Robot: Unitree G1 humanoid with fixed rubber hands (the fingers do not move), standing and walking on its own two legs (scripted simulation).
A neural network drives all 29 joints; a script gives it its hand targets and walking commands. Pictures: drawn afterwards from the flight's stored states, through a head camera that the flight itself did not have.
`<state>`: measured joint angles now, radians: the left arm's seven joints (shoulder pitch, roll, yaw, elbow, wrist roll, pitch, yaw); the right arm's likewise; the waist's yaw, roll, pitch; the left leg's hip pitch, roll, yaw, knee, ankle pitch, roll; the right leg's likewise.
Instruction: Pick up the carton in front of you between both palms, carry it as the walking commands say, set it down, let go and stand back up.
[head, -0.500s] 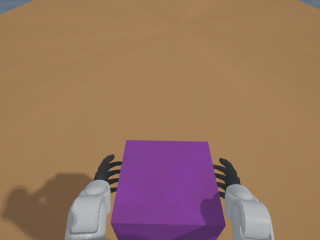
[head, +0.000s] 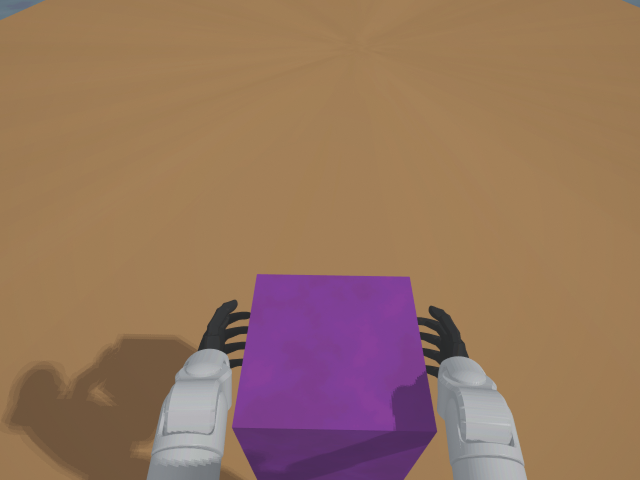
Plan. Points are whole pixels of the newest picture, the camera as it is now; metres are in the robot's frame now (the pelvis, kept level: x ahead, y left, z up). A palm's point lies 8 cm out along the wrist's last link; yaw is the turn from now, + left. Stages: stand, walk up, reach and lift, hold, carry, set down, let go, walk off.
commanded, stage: carry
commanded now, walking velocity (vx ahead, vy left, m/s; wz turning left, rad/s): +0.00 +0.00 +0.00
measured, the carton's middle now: (330, 384) +0.30 +0.00 -0.05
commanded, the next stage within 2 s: hold in 0.92 s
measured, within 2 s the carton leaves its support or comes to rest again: neither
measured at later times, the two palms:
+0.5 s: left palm (220, 371) +0.27 +0.14 +0.04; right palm (466, 379) +0.27 -0.16 +0.04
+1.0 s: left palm (228, 378) +0.26 +0.13 +0.04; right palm (478, 391) +0.26 -0.17 +0.03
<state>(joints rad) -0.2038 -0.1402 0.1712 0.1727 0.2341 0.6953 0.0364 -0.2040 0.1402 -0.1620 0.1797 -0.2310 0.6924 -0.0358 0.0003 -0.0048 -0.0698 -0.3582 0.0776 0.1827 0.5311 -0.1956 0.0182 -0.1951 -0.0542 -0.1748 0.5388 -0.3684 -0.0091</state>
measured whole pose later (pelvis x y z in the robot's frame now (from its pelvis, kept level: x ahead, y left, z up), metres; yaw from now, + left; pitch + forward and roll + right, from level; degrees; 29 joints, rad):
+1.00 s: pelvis -0.02 -0.02 +0.01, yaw -3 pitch -3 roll +1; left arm -0.16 -0.13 0.16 0.11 0.23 0.73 0.04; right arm -0.20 0.14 -0.13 0.18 -0.24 0.70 -0.02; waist 0.02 -0.02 0.01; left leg -0.25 0.05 0.03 0.44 -0.11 -0.01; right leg -0.13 -0.01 -0.11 0.49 -0.31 -0.04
